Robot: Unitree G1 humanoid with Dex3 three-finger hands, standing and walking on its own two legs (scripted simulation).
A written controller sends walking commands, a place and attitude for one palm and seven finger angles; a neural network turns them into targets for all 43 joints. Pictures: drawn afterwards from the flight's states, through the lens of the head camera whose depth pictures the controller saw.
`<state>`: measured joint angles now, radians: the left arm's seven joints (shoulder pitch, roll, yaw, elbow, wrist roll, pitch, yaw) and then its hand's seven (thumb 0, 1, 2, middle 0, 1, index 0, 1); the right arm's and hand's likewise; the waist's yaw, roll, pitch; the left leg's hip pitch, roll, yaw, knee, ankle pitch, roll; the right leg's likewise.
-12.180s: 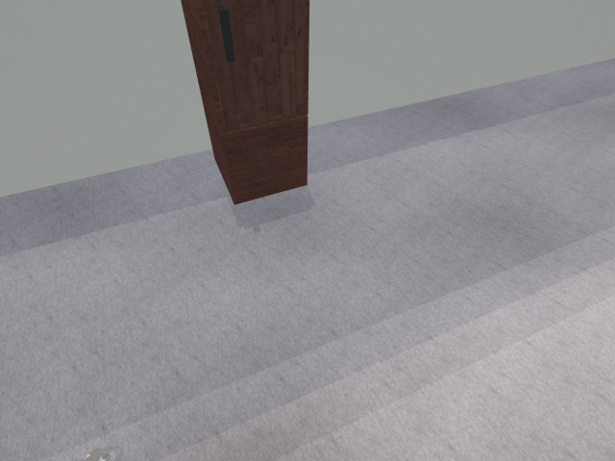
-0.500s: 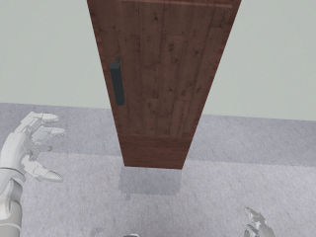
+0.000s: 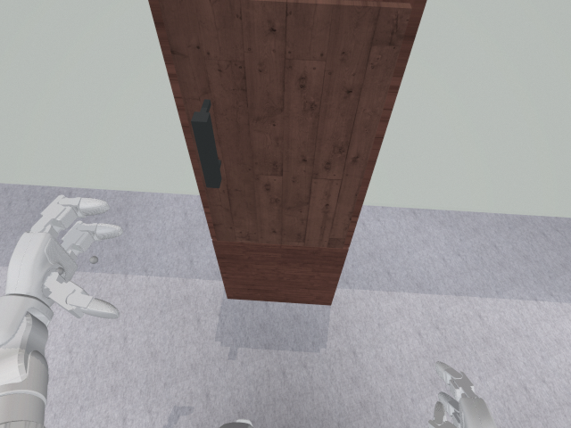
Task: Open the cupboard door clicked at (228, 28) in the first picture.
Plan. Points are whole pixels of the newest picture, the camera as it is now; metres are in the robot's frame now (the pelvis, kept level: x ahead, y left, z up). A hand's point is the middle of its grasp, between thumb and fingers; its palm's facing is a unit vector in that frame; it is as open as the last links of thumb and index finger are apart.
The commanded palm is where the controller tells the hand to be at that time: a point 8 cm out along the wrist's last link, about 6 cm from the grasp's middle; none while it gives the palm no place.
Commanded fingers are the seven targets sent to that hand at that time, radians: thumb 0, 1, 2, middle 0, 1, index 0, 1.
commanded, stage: move the hooked fingers beside the handle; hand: left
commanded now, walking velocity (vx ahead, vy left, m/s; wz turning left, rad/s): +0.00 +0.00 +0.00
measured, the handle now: (210, 145) +0.56 +0.18 +0.05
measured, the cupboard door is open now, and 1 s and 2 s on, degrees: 0 0 0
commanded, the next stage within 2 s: none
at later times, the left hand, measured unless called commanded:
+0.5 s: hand (120, 216) +0.37 +0.27 +0.07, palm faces +0.03 -1.00 -0.01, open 14.0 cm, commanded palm +0.35 +0.32 +0.07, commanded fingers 0.00 -0.50 0.30 -0.30 -1.20 -0.30 -1.20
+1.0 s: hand (140, 186) +0.44 +0.26 +0.07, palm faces +0.02 -1.00 +0.02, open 14.0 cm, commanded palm +0.42 +0.31 +0.06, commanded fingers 0.00 -0.50 0.30 -0.30 -1.20 -0.30 -1.20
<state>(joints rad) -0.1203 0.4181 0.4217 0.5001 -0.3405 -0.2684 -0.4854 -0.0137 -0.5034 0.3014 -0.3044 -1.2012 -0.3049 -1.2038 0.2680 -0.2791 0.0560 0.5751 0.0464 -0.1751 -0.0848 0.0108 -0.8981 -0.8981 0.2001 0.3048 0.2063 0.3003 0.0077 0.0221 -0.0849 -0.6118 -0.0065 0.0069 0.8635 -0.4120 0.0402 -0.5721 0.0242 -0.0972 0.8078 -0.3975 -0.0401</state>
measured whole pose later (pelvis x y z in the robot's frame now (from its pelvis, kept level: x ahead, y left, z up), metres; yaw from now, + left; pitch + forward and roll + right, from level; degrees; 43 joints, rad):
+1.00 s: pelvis +0.00 +0.02 -0.01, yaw -2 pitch +16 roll -3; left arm -0.64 0.52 0.44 1.03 -0.20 -0.37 -0.40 -0.01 -0.50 0.30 -0.30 -1.20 -0.30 -1.20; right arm 0.35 -0.28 0.05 0.61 0.03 0.00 -0.05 0.01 -0.90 -0.90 0.20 0.30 0.21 0.30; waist -0.09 0.00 -0.11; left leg -0.77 0.00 0.04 0.93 -0.44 0.07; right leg -0.73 0.03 -0.07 0.86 -0.40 -0.01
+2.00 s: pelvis +0.01 +0.01 -0.02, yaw -3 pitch +20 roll -4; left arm -0.82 0.62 0.46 1.17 -0.15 -0.38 -0.39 -0.01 -0.50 0.30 -0.30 -1.20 -0.30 -1.20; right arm 0.38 -0.29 0.05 0.61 0.02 0.10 -0.03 0.00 -0.90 -0.90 0.20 0.30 0.21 0.30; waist -0.14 0.01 -0.11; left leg -0.86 0.03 0.02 0.98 -0.46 0.05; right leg -0.81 0.06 -0.08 0.88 -0.41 -0.03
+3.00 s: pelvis +0.01 +0.01 -0.02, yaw -3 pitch +19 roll -4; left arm -0.84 0.51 0.40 1.16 -0.12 -0.41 -0.25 -0.01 -0.50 0.30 -0.30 -1.20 -0.30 -1.20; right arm 0.39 -0.27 0.05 0.61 0.00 0.09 -0.01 0.00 -0.90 -0.90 0.20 0.30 0.21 0.30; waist -0.15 0.02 -0.11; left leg -0.87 0.02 0.03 1.00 -0.47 0.06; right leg -0.83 0.05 -0.07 0.91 -0.42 -0.02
